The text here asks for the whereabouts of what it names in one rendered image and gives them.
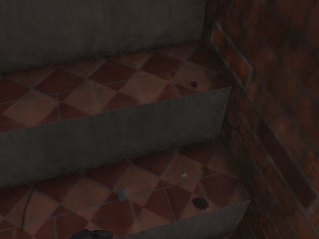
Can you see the left robot hand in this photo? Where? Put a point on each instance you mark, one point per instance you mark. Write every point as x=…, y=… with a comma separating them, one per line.
x=93, y=234

